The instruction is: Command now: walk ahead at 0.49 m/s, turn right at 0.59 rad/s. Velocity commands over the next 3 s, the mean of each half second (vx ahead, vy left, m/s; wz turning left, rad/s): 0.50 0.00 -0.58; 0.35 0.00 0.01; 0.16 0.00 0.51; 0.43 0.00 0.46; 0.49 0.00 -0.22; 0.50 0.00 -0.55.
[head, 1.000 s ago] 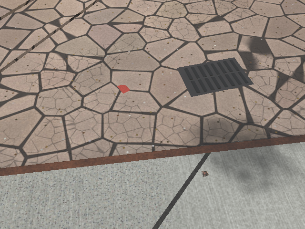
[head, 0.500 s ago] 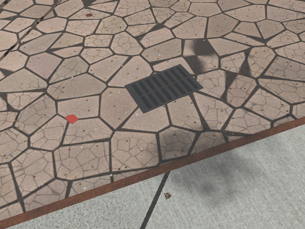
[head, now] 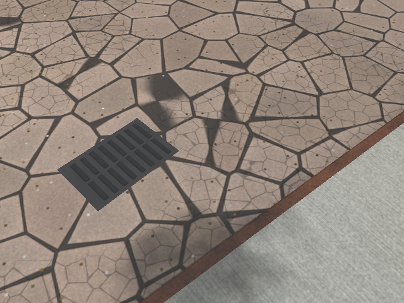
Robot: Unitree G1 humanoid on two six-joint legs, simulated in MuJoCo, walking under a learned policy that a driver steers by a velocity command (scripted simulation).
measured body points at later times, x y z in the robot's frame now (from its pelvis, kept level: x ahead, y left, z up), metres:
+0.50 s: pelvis +0.26 -0.07 +0.00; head +0.29 -0.09 +0.45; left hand +0.43 +0.16 -0.12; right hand +0.28 -0.34 -0.13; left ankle +0.26 +0.09 -0.65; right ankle +0.28 -0.12 -0.74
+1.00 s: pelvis +0.49 -0.10 +0.00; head +0.54 -0.09 +0.45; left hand +0.65 +0.13 -0.14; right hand +0.53 -0.38 -0.12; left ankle +0.57 -0.07 -0.74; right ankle +0.40 -0.20 -0.64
